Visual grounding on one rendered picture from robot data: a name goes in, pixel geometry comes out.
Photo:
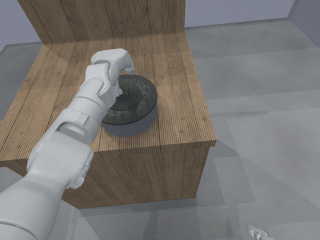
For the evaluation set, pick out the robot right hand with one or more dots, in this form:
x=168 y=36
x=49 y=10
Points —
x=257 y=234

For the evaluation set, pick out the table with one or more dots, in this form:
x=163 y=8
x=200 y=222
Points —
x=163 y=163

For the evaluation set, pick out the robot left hand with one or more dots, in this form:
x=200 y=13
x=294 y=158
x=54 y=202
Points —
x=121 y=58

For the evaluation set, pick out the knob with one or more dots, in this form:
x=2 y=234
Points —
x=125 y=92

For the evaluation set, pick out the robot left forearm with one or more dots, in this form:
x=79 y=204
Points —
x=82 y=118

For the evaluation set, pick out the robot left upper arm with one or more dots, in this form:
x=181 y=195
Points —
x=29 y=207

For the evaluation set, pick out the lid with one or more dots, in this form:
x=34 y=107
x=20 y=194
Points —
x=142 y=99

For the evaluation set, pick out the pot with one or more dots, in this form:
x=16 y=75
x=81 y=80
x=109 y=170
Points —
x=132 y=129

